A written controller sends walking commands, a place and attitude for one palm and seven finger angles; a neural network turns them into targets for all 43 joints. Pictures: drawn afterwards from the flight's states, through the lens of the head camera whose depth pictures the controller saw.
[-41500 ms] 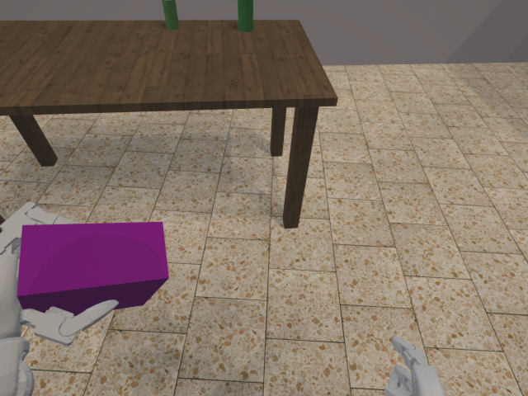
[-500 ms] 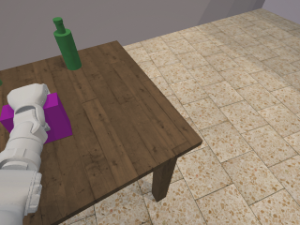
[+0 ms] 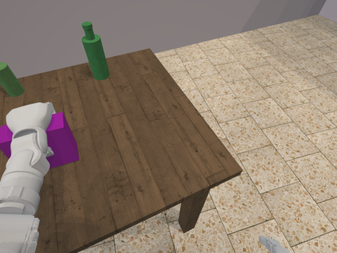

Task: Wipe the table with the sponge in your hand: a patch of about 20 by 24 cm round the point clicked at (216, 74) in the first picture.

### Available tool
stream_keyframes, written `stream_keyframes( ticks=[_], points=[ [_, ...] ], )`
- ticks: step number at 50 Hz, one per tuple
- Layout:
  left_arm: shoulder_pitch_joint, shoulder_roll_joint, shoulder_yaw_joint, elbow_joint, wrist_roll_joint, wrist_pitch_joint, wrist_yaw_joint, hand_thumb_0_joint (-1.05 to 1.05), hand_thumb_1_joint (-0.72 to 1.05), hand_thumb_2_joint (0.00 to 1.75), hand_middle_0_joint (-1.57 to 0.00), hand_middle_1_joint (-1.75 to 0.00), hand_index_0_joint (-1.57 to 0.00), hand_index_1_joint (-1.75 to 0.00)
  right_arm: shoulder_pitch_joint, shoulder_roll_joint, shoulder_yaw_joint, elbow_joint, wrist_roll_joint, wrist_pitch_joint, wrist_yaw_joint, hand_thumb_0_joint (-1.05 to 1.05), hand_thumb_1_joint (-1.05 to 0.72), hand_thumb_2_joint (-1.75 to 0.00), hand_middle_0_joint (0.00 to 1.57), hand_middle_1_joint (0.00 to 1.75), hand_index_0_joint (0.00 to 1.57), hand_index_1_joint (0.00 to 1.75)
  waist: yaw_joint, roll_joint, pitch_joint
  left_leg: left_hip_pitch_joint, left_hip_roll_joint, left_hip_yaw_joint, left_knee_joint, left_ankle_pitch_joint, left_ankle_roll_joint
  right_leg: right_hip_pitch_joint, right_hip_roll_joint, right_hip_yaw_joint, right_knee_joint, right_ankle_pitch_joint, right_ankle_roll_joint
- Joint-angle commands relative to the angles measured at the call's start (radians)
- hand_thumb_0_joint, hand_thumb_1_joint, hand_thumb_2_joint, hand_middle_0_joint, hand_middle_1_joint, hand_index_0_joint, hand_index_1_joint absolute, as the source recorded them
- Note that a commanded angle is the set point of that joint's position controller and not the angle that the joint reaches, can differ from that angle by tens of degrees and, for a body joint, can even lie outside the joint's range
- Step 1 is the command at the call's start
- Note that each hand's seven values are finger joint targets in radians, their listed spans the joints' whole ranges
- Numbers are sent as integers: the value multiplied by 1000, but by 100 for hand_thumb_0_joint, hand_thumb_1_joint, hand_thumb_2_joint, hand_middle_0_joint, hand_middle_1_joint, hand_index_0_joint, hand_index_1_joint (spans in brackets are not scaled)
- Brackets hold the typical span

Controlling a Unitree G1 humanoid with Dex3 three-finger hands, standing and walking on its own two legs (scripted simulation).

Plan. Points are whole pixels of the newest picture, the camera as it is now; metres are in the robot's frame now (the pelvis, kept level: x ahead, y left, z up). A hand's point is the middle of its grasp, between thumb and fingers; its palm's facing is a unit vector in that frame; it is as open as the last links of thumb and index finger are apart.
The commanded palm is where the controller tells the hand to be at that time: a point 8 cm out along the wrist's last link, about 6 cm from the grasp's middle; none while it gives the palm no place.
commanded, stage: wipe back along the first lane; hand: left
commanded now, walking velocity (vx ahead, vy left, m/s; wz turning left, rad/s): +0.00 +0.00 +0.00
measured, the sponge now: (46, 149) +0.36 +0.36 +0.01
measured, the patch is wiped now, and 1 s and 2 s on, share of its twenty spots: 1.00 1.00 1.00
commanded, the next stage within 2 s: lift the sponge slowly off the table in 1.50 s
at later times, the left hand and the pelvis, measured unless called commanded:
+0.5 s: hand (40, 152) +0.32 +0.33 +0.06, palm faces -0.02 -0.04 -1.00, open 10.6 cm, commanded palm +0.28 +0.31 +0.09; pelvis +0.00 -0.01 +0.00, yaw +0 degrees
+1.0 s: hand (41, 165) +0.29 +0.31 +0.06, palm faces +0.00 -0.05 -1.00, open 10.6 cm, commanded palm +0.23 +0.29 +0.09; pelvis +0.00 -0.01 +0.00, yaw +0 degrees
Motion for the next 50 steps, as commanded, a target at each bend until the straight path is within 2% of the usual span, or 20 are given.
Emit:
stream_keyframes(
  ticks=[1,2,5,7,10,12,15,21,23,25,29,30,33,35,39,40,43,45,48,50],
  points=[
    [-72,198,18,-128,7,-12,-20,0,10,130,-120,-160,-120,-160,-24,-151,-57,-121,-1,-31,-5,0,-90,-90,20,30,20,30,15,7,-255,279,31,-53,-21,537,-12,34,35,-12,-16,389,-79],
    [-63,198,24,-135,-3,-13,-19,0,10,130,-120,-160,-120,-160,-26,-154,-57,-120,-1,-30,-6,0,-90,-90,20,30,20,30,12,-26,-260,265,28,-44,-18,520,-10,50,34,-13,-15,415,-76],
    [6,195,51,-206,-32,-7,-14,0,10,130,-120,-160,-120,-160,-55,-153,-54,-132,1,-31,-5,0,-90,-90,20,30,20,30,32,-12,-269,258,26,-43,-25,548,-8,83,29,-8,-12,457,-75],
    [40,160,17,-229,-32,7,-12,0,10,130,-120,-160,-120,-160,-54,-151,-56,-132,2,-32,0,0,-90,-90,20,30,20,30,20,-8,-238,264,27,-40,-20,552,-8,66,30,-14,-13,451,-70],
    [70,193,53,-213,-43,32,-14,0,10,130,-120,-160,-120,-160,-73,-158,-47,-129,7,-32,0,0,-90,-90,20,30,20,30,29,-27,-176,212,21,-40,-44,463,-8,74,31,-13,-22,417,-77],
    [64,150,5,-230,-42,46,-16,0,10,130,-120,-160,-120,-160,-75,-155,-47,-130,8,-31,-1,0,-90,-90,20,30,20,30,16,-22,-156,218,17,-34,-45,428,-7,59,31,-19,-26,391,-74],
    [121,140,15,-252,-51,56,-22,0,10,130,-120,-160,-120,-160,-95,-151,-43,-138,10,-35,0,0,-90,-90,20,30,20,30,33,-19,-167,219,19,-43,-53,437,-8,77,29,-17,-25,389,-78],
    [230,85,-17,-342,-62,59,-23,0,10,130,-120,-160,-120,-160,-113,-142,-43,-156,8,-45,7,0,-90,-90,20,30,20,30,36,-23,-172,230,20,-45,-51,424,-6,87,30,-22,-18,373,-75],
    [230,64,-34,-369,-65,72,-19,0,10,130,-120,-160,-120,-160,-126,-140,-42,-162,10,-46,8,0,-90,-90,20,30,20,30,32,-33,-146,226,23,-47,-61,383,-7,68,32,-25,-27,333,-72],
    [207,89,-10,-373,-62,86,-17,0,10,130,-120,-160,-120,-160,-139,-145,-39,-157,10,-45,2,0,-90,-90,20,30,20,30,34,-46,-114,212,23,-55,-75,340,-6,58,34,-23,-33,295,-77],
    [220,36,-59,-398,-63,105,-14,0,10,130,-120,-160,-120,-160,-151,-135,-35,-161,10,-49,-5,0,-90,-90,20,30,20,30,31,-54,-110,219,17,-47,-81,294,-5,59,33,-25,-40,263,-74],
    [228,69,-23,-409,-63,106,-14,0,10,130,-120,-160,-120,-160,-164,-137,-35,-160,10,-51,-6,0,-90,-90,20,30,20,30,43,-35,-113,222,19,-52,-85,302,-5,69,32,-20,-39,267,-79],
    [276,25,-60,-430,-68,110,-17,0,10,130,-120,-160,-120,-160,-169,-129,-31,-166,9,-54,-4,0,-90,-90,20,30,20,30,40,-40,-112,222,16,-44,-80,306,-6,81,31,-24,-35,283,-75],
    [280,67,-18,-435,-72,115,-18,0,10,130,-120,-160,-120,-160,-184,-132,-27,-164,8,-53,-8,0,-90,-90,20,30,20,30,50,-43,-106,214,18,-50,-89,295,-6,91,31,-16,-38,275,-78],
    [274,34,-54,-452,-76,127,-24,0,10,130,-120,-160,-120,-160,-188,-127,-22,-166,9,-55,-12,0,-90,-90,20,30,20,30,41,-59,-82,211,13,-43,-95,267,-5,87,30,-22,-46,257,-72],
    [272,66,-23,-466,-73,129,-25,0,10,130,-120,-160,-120,-160,-200,-130,-22,-167,9,-56,-13,0,-90,-90,20,30,20,30,49,-38,-85,217,16,-49,-97,277,-5,92,30,-14,-45,258,-77],
    [343,11,-62,-488,-77,123,-27,0,10,130,-120,-160,-120,-160,-196,-121,-22,-172,7,-64,-8,0,-90,-90,20,30,20,30,50,-41,-99,227,12,-41,-84,312,-6,109,30,-19,-35,302,-75],
    [399,38,-22,-520,-85,117,-27,0,10,130,-120,-160,-120,-160,-209,-121,-22,-175,6,-69,-3,0,-90,-90,20,30,20,30,65,-39,-124,233,15,-47,-83,344,-6,135,27,-8,-31,345,-77],
    [449,-29,-74,-569,-88,118,-23,0,10,130,-120,-160,-120,-160,-211,-115,-25,-180,6,-76,5,0,-90,-90,20,30,20,30,56,-32,-105,237,18,-45,-74,365,-8,119,29,-18,-23,354,-73],
    [505,-21,-49,-612,-99,124,-19,0,10,130,-120,-160,-120,-160,-230,-114,-27,-185,5,-81,11,0,-90,-90,20,30,20,30,70,-37,-118,244,22,-51,-76,386,-8,135,28,-9,-22,378,-75]
  ],
)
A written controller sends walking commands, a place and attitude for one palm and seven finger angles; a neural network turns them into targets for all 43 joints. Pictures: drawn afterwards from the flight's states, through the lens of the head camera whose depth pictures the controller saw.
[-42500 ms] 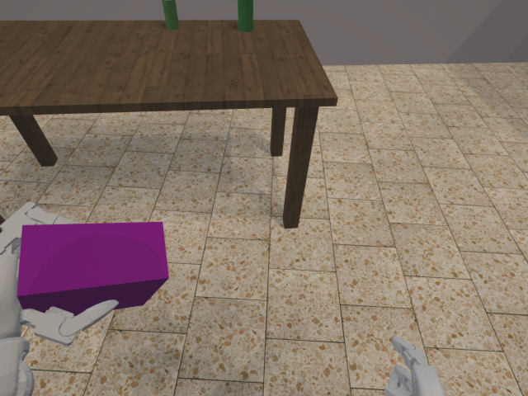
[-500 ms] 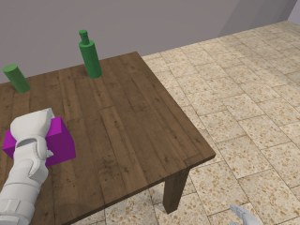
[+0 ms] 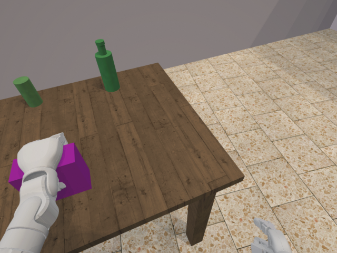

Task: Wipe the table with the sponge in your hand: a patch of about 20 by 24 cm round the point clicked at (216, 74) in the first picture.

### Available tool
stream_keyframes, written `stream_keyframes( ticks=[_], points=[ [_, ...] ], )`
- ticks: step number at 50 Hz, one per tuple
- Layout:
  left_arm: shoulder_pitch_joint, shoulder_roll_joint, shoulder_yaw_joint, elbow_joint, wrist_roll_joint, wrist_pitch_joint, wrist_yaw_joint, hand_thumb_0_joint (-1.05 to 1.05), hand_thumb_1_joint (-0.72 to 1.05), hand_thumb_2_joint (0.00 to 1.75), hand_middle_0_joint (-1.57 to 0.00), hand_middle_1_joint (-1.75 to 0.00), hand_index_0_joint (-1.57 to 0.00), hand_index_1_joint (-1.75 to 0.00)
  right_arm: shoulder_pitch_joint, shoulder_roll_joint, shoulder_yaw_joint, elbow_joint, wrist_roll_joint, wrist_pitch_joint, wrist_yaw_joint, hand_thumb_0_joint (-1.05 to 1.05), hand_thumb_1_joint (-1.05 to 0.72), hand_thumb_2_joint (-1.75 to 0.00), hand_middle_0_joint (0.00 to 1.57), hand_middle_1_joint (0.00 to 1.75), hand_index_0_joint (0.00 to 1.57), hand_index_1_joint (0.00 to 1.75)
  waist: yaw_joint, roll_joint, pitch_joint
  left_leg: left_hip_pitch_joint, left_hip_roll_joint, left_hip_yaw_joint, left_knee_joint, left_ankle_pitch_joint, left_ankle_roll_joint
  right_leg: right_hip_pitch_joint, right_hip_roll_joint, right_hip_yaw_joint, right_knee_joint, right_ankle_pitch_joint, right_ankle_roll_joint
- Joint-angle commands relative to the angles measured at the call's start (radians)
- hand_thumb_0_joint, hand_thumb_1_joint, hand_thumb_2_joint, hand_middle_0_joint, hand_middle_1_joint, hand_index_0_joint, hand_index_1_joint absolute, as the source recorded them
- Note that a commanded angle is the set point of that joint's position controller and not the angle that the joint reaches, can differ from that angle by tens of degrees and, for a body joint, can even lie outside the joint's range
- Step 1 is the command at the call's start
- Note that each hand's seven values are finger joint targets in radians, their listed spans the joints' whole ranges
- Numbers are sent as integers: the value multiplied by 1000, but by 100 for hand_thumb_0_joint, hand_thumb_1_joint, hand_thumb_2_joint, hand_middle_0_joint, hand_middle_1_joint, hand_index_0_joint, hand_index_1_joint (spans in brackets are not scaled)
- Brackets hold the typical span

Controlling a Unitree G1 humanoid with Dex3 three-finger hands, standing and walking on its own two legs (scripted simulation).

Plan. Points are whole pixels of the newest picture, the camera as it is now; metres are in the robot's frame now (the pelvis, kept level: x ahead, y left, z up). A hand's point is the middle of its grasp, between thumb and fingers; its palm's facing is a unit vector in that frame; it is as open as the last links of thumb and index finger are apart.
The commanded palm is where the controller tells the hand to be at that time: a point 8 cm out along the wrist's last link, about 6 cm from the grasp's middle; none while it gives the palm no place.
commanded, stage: wipe back along the first lane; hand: left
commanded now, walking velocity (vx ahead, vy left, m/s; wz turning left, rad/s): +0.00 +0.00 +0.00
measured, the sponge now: (58, 179) +0.29 +0.33 +0.00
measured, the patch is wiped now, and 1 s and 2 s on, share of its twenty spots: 1.00 1.00 1.00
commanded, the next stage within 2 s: lift the sponge slowly off the table in 0.50 s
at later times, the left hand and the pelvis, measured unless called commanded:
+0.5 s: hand (56, 188) +0.24 +0.28 +0.06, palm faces +0.04 -0.06 -1.00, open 10.6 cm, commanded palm +0.19 +0.26 +0.08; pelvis +0.00 +0.00 +0.00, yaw +0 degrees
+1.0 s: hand (58, 192) +0.22 +0.27 +0.06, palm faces +0.01 -0.09 -1.00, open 10.5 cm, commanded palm +0.18 +0.26 +0.11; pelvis -0.01 -0.02 +0.00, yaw +0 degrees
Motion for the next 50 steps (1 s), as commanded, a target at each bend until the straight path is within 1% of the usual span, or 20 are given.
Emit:
stream_keyframes(
  ticks=[1,2,5,7,10,11,15,19,24,25,26,29,30,31,35,36,40,43,49,50],
  points=[
    [81,51,-25,-115,-34,-4,-42,0,10,130,-120,-160,-120,-160,-162,-113,-45,-161,0,-52,6,0,-90,-90,20,30,20,30,22,-79,-122,131,21,-44,-53,386,4,29,27,-16,-16,382,-65],
    [82,24,-46,-131,-37,3,-41,0,10,130,-120,-160,-120,-160,-164,-111,-45,-164,0,-54,9,0,-90,-90,20,30,20,30,18,-96,-114,131,20,-42,-52,383,4,23,28,-17,-18,394,-63],
    [124,61,0,-171,-45,23,-31,0,10,130,-120,-160,-120,-160,-187,-115,-45,-162,0,-55,8,0,-90,-90,20,30,20,30,32,-113,-111,124,21,-45,-61,377,2,42,27,-5,-15,402,-65],
    [138,15,-42,-203,-52,36,-27,0,10,130,-120,-160,-120,-160,-188,-109,-44,-165,1,-58,7,0,-90,-90,20,30,20,30,26,-125,-114,133,19,-38,-57,378,4,44,25,-14,-15,413,-58],
    [181,44,-5,-229,-60,54,-21,0,10,130,-120,-160,-120,-160,-206,-108,-42,-164,0,-59,6,0,-90,-90,20,30,20,30,37,-130,-97,129,21,-41,-67,367,1,52,25,-7,-16,411,-60],
    [178,13,-35,-233,-60,57,-21,0,10,130,-120,-160,-120,-160,-206,-104,-40,-163,0,-58,3,0,-90,-90,20,30,20,30,28,-125,-84,126,19,-34,-66,359,1,46,24,-12,-16,401,-57],
    [262,24,-15,-286,-61,66,-16,0,10,130,-120,-160,-120,-160,-228,-99,-39,-167,0,-64,10,0,-90,-90,20,30,20,30,47,-95,-99,140,22,-39,-66,382,-2,62,23,-2,-12,426,-61],
    [333,-18,-52,-326,-63,72,-13,0,10,130,-120,-160,-120,-160,-231,-89,-36,-172,1,-66,16,0,-90,-90,20,30,20,30,46,-104,-98,144,23,-34,-58,396,-3,64,21,-5,-8,443,-58],
    [275,-31,-76,-348,-53,97,-10,0,10,130,-120,-160,-120,-160,-251,-90,-31,-174,0,-61,8,0,-90,-90,20,30,20,30,38,-114,-50,129,22,-38,-81,307,-1,32,26,-8,-24,339,-58],
    [266,7,-39,-346,-43,102,-5,0,10,130,-120,-160,-120,-160,-259,-94,-34,-169,0,-61,5,0,-90,-90,20,30,20,30,44,-119,-49,132,25,-44,-87,295,-2,29,31,8,-24,319,-63],
    [265,-50,-96,-359,-46,105,-8,0,10,130,-120,-160,-120,-160,-262,-86,-30,-180,0,-62,3,0,-90,-90,20,30,20,30,38,-111,-45,128,20,-36,-85,287,1,32,28,-4,-22,308,-59],
    [295,-48,-99,-349,-46,111,-13,0,10,130,-120,-160,-120,-160,-264,-85,-28,-175,2,-64,3,0,-90,-90,20,30,20,30,44,-122,-45,132,19,-38,-86,277,1,36,25,0,-27,306,-59],
    [254,-7,-68,-341,-34,114,-13,0,10,130,-120,-160,-120,-160,-270,-92,-28,-167,2,-64,0,0,-90,-90,20,30,20,30,41,-111,-40,132,21,-43,-90,263,0,26,31,19,-27,290,-65],
    [237,-35,-93,-356,-36,113,-15,0,10,130,-120,-160,-120,-160,-269,-88,-28,-174,0,-65,-1,0,-90,-90,20,30,20,30,38,-113,-51,129,16,-36,-87,262,3,37,27,6,-24,291,-61],
    [225,65,-10,-369,-29,110,-19,0,10,130,-120,-160,-120,-160,-279,-95,-26,-163,-5,-67,-10,0,-90,-90,20,30,20,30,53,-95,-73,141,10,-42,-88,273,3,63,26,37,-27,319,-67],
    [195,8,-67,-388,-28,107,-24,0,10,130,-120,-160,-120,-160,-276,-85,-25,-173,-5,-68,-11,0,-90,-90,20,30,20,30,39,-80,-63,139,8,-34,-86,268,6,54,25,21,-25,303,-63],
    [179,75,-14,-401,-20,100,-29,0,10,130,-120,-160,-120,-160,-281,-91,-26,-168,-9,-78,-16,0,-90,-90,20,30,20,30,52,-70,-64,154,8,-47,-93,265,8,54,29,37,-37,288,-69],
    [181,55,-28,-414,-24,87,-33,0,10,130,-120,-160,-120,-160,-269,-86,-27,-169,-11,-84,-18,0,-90,-90,20,30,20,30,46,-75,-63,156,5,-38,-87,281,10,62,26,25,-35,309,-66],
    [147,103,12,-447,-19,67,-34,0,10,130,-120,-160,-120,-160,-264,-88,-29,-163,-18,-94,-24,0,-90,-90,20,30,20,30,51,-60,-85,175,-1,-34,-84,307,11,84,22,32,-38,351,-67],
    [152,145,53,-476,-17,62,-31,0,10,130,-120,-160,-120,-160,-275,-90,-30,-165,-19,-96,-25,0,-90,-90,20,30,20,30,61,-60,-102,185,1,-44,-88,320,11,97,27,53,-35,363,-73]
  ],
)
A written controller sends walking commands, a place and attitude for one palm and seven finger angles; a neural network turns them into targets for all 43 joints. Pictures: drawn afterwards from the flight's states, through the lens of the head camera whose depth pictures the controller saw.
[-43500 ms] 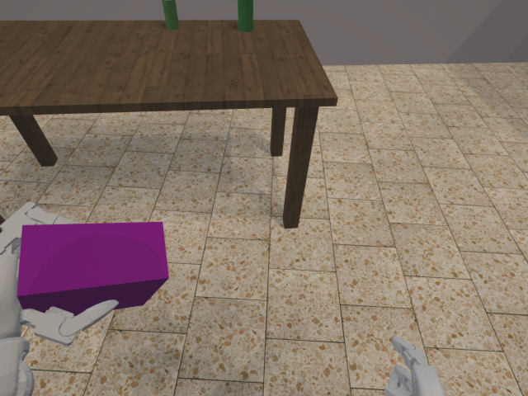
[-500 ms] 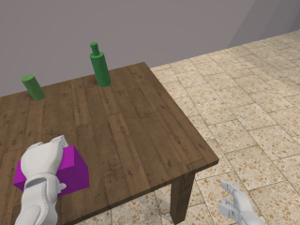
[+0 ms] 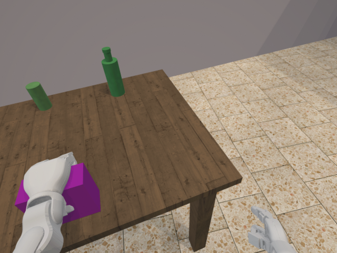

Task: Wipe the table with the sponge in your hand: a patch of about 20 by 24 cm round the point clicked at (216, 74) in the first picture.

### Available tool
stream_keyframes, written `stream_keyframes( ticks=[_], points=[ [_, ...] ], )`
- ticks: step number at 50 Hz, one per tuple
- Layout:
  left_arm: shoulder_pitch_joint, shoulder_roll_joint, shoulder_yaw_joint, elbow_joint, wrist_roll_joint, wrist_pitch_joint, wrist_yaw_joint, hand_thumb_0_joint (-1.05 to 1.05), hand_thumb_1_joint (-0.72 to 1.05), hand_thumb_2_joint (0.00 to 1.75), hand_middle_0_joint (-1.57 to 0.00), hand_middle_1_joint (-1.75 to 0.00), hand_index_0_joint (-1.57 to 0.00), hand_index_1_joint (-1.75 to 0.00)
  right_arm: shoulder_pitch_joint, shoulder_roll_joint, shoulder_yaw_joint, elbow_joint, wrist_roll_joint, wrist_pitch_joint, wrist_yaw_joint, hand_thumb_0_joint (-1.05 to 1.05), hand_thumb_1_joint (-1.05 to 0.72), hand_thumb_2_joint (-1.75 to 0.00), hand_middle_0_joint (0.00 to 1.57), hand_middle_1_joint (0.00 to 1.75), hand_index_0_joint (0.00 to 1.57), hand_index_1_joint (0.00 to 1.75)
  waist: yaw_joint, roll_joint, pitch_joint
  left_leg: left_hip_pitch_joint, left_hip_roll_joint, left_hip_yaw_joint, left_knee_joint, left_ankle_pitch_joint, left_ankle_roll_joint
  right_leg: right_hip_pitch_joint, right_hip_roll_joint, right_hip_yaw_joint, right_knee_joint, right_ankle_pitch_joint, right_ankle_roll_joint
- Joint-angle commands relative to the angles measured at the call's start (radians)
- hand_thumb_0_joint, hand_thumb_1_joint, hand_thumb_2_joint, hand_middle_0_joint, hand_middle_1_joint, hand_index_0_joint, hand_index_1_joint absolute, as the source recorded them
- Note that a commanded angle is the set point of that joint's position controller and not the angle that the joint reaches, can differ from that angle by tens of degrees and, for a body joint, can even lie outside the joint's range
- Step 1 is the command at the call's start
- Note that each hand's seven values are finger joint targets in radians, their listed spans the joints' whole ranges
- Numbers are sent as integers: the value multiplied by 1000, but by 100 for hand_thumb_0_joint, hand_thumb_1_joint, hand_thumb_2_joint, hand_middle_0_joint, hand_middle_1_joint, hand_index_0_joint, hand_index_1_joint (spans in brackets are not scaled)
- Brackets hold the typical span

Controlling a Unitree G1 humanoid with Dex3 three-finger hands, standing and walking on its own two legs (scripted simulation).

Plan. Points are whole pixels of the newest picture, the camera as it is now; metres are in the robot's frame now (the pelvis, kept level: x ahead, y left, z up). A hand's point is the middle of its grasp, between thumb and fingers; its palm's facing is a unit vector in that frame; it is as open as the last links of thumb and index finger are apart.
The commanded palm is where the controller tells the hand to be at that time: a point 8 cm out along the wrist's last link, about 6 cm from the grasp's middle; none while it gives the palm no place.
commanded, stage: lift the sponge slowly off the table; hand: left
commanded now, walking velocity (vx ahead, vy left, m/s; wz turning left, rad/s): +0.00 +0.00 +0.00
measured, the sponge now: (67, 201) +0.23 +0.30 +0.00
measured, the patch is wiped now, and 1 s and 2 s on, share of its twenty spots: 1.00 1.00 1.00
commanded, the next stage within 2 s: bring the sponge back beside the body in 1.70 s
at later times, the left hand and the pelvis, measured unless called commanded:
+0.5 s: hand (59, 191) +0.21 +0.28 +0.08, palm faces +0.03 -0.11 -0.99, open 10.5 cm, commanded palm +0.19 +0.28 +0.15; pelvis -0.01 -0.01 +0.00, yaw +0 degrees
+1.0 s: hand (56, 173) +0.23 +0.28 +0.12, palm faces +0.07 -0.07 -1.00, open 10.5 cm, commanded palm +0.19 +0.28 +0.18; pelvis -0.02 -0.02 +0.01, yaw +0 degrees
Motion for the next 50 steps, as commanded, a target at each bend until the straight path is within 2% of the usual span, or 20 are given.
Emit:
stream_keyframes(
  ticks=[1,2,4,5,6,10,19,22,23,25,28,30,33,35,38,40,43,45,48,50],
  points=[
    [-80,146,77,-205,-14,-33,0,0,10,130,-120,-160,-120,-160,-212,-94,-39,-188,-5,-62,-4,0,-90,-90,20,30,20,30,20,-64,-152,99,-11,-31,-48,325,34,39,14,35,-42,406,-46],
    [-51,181,111,-194,-16,-35,4,0,10,130,-120,-160,-120,-160,-204,-94,-40,-181,-4,-63,-3,0,-90,-90,20,30,20,30,26,-62,-148,99,-10,-33,-46,330,32,38,12,36,-44,417,-46],
    [-84,176,105,-204,-16,-36,3,0,10,130,-120,-160,-120,-160,-203,-97,-37,-176,-5,-59,-2,0,-90,-90,20,30,20,30,18,-56,-127,95,-8,-33,-54,329,29,29,14,32,-50,415,-45],
    [-92,221,148,-223,-16,-36,8,0,10,130,-120,-160,-120,-160,-222,-100,-37,-179,-6,-62,-4,0,-90,-90,20,30,20,30,27,-56,-122,101,-9,-41,-61,319,29,31,20,53,-55,396,-52],
    [-83,192,123,-229,-17,-38,11,0,10,130,-120,-160,-120,-160,-213,-96,-40,-184,-8,-63,-7,0,-90,-90,20,30,20,30,22,-53,-120,95,-10,-31,-60,314,31,32,16,37,-53,383,-46],
    [-173,236,147,-226,-7,-34,15,0,10,130,-120,-160,-120,-160,-229,-99,-33,-172,-5,-67,-17,0,-90,-90,20,30,20,30,18,-31,-90,115,-8,-43,-78,284,29,4,23,52,-79,317,-53],
    [-219,227,124,-297,9,-61,13,0,10,130,-120,-160,-120,-160,-230,-90,-33,-167,-12,-85,-24,0,-90,-90,20,30,20,30,22,4,-146,161,-10,-39,-83,328,29,35,18,34,-84,345,-52],
    [-218,266,164,-273,12,-54,16,0,10,130,-120,-160,-120,-160,-238,-90,-31,-160,-14,-90,-29,0,-90,-90,20,30,20,30,31,-16,-128,158,-13,-41,-89,309,28,36,18,44,-97,319,-54],
    [-232,240,138,-264,7,-50,12,0,10,130,-120,-160,-120,-160,-239,-92,-30,-162,-15,-87,-30,0,-90,-90,20,30,20,30,23,-32,-115,148,-15,-33,-93,297,28,37,17,41,-100,320,-51],
    [-263,317,203,-250,4,-37,10,0,10,130,-120,-160,-120,-160,-267,-98,-22,-158,-12,-83,-33,0,-90,-90,20,30,20,30,37,-33,-102,151,-17,-43,-107,274,25,42,20,71,-116,287,-57],
    [-282,279,162,-208,-3,-25,-5,0,10,130,-120,-160,-120,-160,-263,-95,-23,-154,-10,-80,-38,0,-90,-90,20,30,20,30,28,-41,-91,144,-18,-31,-110,259,25,36,14,47,-122,268,-48],
    [-316,299,173,-229,-8,-23,-20,0,10,130,-120,-160,-120,-160,-287,-96,-17,-158,-4,-84,-40,0,-90,-90,20,30,20,30,32,-4,-97,162,-21,-38,-118,251,25,34,16,70,-132,249,-54],
    [-343,253,113,-218,-16,-34,-50,0,10,130,-120,-160,-120,-160,-269,-96,-17,-154,-4,-92,-44,0,-90,-90,20,30,20,30,10,0,-87,162,-19,-35,-117,243,27,21,13,40,-136,239,-47],
    [-343,284,141,-242,-18,-42,-63,0,10,130,-120,-160,-120,-160,-284,-95,-14,-164,-4,-101,-46,0,-90,-90,20,30,20,30,21,-3,-104,176,-21,-43,-121,245,30,30,16,66,-141,237,-52],
    [-391,293,134,-208,-5,-57,-73,0,10,130,-120,-160,-120,-160,-261,-100,-15,-152,-8,-101,-53,0,-90,-90,20,30,20,30,9,-33,-89,164,-19,-36,-124,226,29,19,11,46,-150,214,-45],
    [-428,328,165,-224,4,-63,-68,0,10,130,-120,-160,-120,-160,-276,-97,-10,-159,-6,-106,-55,0,-90,-90,20,30,20,30,23,1,-97,174,-20,-42,-138,214,27,23,15,65,-155,183,-54],
    [-422,326,179,-208,0,-77,-53,0,10,130,-120,-160,-120,-160,-257,-96,-17,-153,-11,-111,-55,0,-90,-90,20,30,20,30,31,-17,-129,178,-23,-33,-132,247,27,53,11,48,-147,231,-51],
    [-442,378,225,-198,-1,-65,-46,0,10,130,-120,-160,-120,-160,-273,-102,-12,-151,-7,-108,-53,0,-90,-90,20,30,20,30,42,-2,-122,171,-25,-39,-143,242,22,58,14,78,-153,219,-59],
    [-414,318,182,-203,-15,-48,-46,0,10,130,-120,-160,-120,-160,-271,-98,-18,-155,-8,-109,-42,0,-90,-90,20,30,20,30,43,6,-143,171,-24,-27,-133,284,21,80,6,55,-138,289,-54],
    [-364,347,216,-221,-25,-23,-55,0,10,130,-120,-160,-120,-160,-290,-104,-15,-161,-5,-106,-34,0,-90,-90,20,30,20,30,56,9,-154,168,-27,-36,-133,306,19,98,7,78,-127,323,-58]
  ],
)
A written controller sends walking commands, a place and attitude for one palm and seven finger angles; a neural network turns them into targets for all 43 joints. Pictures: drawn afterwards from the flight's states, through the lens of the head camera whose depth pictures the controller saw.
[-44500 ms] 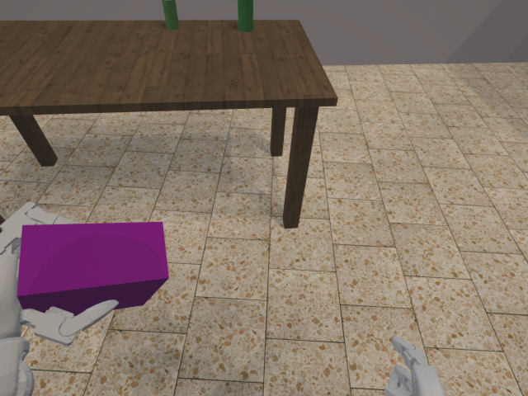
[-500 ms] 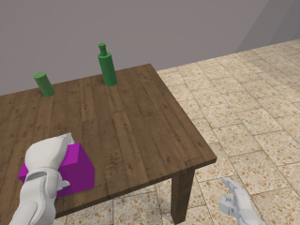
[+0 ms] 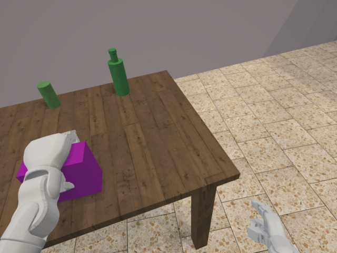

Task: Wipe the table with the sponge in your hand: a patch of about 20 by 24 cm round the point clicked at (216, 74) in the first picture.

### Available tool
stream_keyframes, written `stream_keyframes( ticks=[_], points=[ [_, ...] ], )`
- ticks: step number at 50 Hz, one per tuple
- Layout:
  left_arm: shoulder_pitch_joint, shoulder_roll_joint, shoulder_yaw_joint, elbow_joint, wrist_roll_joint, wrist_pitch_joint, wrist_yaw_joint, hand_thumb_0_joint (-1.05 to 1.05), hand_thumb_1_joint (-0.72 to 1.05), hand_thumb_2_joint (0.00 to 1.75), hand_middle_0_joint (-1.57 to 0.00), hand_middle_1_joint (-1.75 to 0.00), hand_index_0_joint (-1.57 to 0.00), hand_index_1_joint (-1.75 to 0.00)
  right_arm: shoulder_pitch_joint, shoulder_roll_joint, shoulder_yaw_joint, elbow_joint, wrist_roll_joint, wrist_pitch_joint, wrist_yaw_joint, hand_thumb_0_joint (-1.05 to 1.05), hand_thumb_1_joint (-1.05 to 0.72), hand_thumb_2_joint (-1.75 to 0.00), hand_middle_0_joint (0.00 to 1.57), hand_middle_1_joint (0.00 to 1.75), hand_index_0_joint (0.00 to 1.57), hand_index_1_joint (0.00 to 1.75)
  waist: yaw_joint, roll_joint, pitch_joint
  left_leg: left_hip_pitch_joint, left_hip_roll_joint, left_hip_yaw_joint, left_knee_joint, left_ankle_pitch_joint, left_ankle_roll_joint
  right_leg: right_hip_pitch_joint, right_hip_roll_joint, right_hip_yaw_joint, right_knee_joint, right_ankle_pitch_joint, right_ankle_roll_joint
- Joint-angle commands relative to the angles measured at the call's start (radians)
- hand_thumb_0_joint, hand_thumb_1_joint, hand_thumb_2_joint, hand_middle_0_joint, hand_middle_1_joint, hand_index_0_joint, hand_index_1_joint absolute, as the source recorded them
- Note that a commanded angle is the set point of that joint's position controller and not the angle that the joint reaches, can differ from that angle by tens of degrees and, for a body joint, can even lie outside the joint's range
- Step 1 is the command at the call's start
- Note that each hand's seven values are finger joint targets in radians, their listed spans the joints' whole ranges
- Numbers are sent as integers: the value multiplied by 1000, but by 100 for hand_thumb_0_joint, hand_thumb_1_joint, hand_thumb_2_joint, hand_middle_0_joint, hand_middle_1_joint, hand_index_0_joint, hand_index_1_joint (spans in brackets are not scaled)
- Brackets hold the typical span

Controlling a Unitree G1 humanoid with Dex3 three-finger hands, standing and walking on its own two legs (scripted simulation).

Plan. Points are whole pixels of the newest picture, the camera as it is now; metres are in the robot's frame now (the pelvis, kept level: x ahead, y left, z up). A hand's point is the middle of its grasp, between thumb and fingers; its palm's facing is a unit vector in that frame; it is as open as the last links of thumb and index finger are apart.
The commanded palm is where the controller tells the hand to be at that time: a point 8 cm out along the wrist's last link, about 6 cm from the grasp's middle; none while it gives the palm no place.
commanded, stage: lift the sponge slowly off the table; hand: left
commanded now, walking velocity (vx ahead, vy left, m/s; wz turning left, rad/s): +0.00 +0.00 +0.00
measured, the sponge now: (69, 178) +0.25 +0.30 +0.05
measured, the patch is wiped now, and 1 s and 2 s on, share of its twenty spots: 1.00 1.00 1.00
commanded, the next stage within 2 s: bring the sponge back beside the body in 0.70 s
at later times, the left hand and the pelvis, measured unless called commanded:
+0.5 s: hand (50, 154) +0.25 +0.30 +0.15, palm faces +0.14 -0.08 -0.99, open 10.5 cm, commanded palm +0.21 +0.30 +0.21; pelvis +0.00 +0.01 +0.00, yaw +0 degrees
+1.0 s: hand (53, 160) +0.25 +0.30 +0.14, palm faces +0.08 -0.11 -0.99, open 10.5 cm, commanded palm +0.20 +0.29 +0.21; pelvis +0.00 +0.01 +0.00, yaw +0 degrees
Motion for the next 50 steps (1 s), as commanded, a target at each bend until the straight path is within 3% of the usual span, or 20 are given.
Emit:
stream_keyframes(
  ticks=[1,5,6,9,10,13,14,15,16,20,22,28,30,33,35,38,40,41,46,50],
  points=[
    [-206,237,158,-217,14,37,37,0,10,130,-120,-160,-120,-160,-248,-101,-36,-195,3,-48,9,0,-90,-90,20,30,20,30,23,-29,-191,73,-37,-15,-33,224,45,17,-7,62,-52,259,-28],
    [-251,251,144,-227,17,77,0,0,10,130,-120,-160,-120,-160,-273,-108,-27,-201,10,-44,11,0,-90,-90,20,30,20,30,12,-49,-156,67,-33,-24,-36,202,46,-21,-6,80,-62,230,-27],
    [-249,225,114,-236,12,76,-9,0,10,130,-120,-160,-120,-160,-261,-103,-28,-207,9,-43,8,0,-90,-90,20,30,20,30,6,-57,-165,66,-32,-16,-32,200,50,-15,-11,57,-55,234,-20],
    [-284,274,146,-264,18,58,-23,0,10,130,-120,-160,-120,-160,-252,-103,-25,-202,7,-44,3,0,-90,-90,20,30,20,30,4,-74,-196,80,-34,-19,-22,217,54,-5,-18,62,-51,268,-16],
    [-289,318,184,-298,22,50,-22,0,10,130,-120,-160,-120,-160,-267,-103,-23,-209,6,-50,0,0,-90,-90,20,30,20,30,11,-47,-207,92,-36,-26,-23,219,55,0,-10,88,-53,262,-25],
    [-288,308,183,-291,22,25,-16,0,10,130,-120,-160,-120,-160,-240,-97,-25,-204,0,-54,-6,0,-90,-90,20,30,20,30,11,-45,-205,95,-38,-19,-14,236,54,5,-15,66,-52,283,-23],
    [-304,338,211,-298,26,19,-11,0,10,130,-120,-160,-120,-160,-238,-99,-24,-196,2,-53,-5,0,-90,-90,20,30,20,30,12,-38,-213,100,-37,-23,-15,243,51,5,-15,73,-52,287,-24],
    [-323,357,224,-339,30,20,-8,0,10,130,-120,-160,-120,-160,-262,-98,-19,-209,3,-59,-5,0,-90,-90,20,30,20,30,21,11,-226,110,-40,-32,-20,247,50,9,-7,98,-53,279,-37],
    [-305,314,196,-333,24,22,-4,0,10,130,-120,-160,-120,-160,-248,-89,-22,-211,0,-60,-5,0,-90,-90,20,30,20,30,21,13,-216,107,-39,-24,-17,259,50,12,-9,68,-47,283,-34],
    [-284,304,198,-329,9,56,-8,0,10,130,-120,-160,-120,-160,-271,-94,-19,-207,7,-56,7,0,-90,-90,20,30,20,30,23,27,-199,99,-34,-33,-28,272,40,6,-7,84,-48,300,-39],
    [-261,254,151,-330,-3,78,-20,0,10,130,-120,-160,-120,-160,-270,-90,-19,-212,11,-50,11,0,-90,-90,20,30,20,30,21,-3,-190,86,-29,-30,-33,257,40,-5,-14,58,-47,278,-29],
    [-305,237,106,-352,-3,113,-57,0,10,130,-120,-160,-120,-160,-282,-94,-10,-226,11,-40,5,0,-90,-90,20,30,20,30,12,-51,-196,86,-20,-35,-47,223,44,-18,-11,35,-49,228,-24],
    [-361,281,135,-404,17,111,-53,0,10,130,-120,-160,-120,-160,-307,-90,-4,-232,13,-46,2,0,-90,-90,20,30,20,30,19,-18,-213,96,-19,-47,-56,213,44,-14,-3,66,-50,200,-36],
    [-370,253,108,-327,32,110,-51,0,10,130,-120,-160,-120,-160,-280,-90,-4,-217,8,-41,-2,0,-90,-90,20,30,20,30,14,-50,-192,89,-20,-36,-59,195,42,-25,-6,39,-62,173,-31],
    [-406,309,154,-322,47,115,-41,0,10,130,-120,-160,-120,-160,-294,-92,-1,-215,10,-43,-2,0,-90,-90,20,30,20,30,23,-12,-198,84,-21,-45,-68,175,39,-24,0,75,-63,145,-43],
    [-381,296,150,-290,40,119,-39,0,10,130,-120,-160,-120,-160,-286,-92,-3,-209,6,-36,2,0,-90,-90,20,30,20,30,32,-29,-225,80,-25,-33,-56,208,38,4,-9,55,-55,194,-37],
    [-356,326,183,-335,35,126,-38,0,10,130,-120,-160,-120,-160,-302,-93,-1,-216,10,-35,10,0,-90,-90,20,30,20,30,40,21,-245,81,-27,-41,-58,219,36,21,-5,82,-46,206,-45],
    [-336,260,131,-322,24,132,-45,0,10,130,-120,-160,-120,-160,-301,-85,1,-226,10,-37,11,0,-90,-90,20,30,20,30,36,-1,-234,74,-28,-32,-48,226,38,18,-11,56,-40,221,-40],
    [-265,238,113,-327,5,139,-73,0,10,130,-120,-160,-120,-160,-294,-90,0,-233,13,-34,14,0,-90,-90,20,30,20,30,21,-45,-190,56,-21,-32,-42,190,43,-21,-12,48,-47,191,-29],
    [-237,288,153,-399,19,117,-73,0,10,130,-120,-160,-120,-160,-299,-92,-3,-239,9,-36,12,0,-90,-90,20,30,20,30,26,-21,-200,71,-23,-39,-33,197,48,-24,-9,77,-45,200,-32]
  ],
)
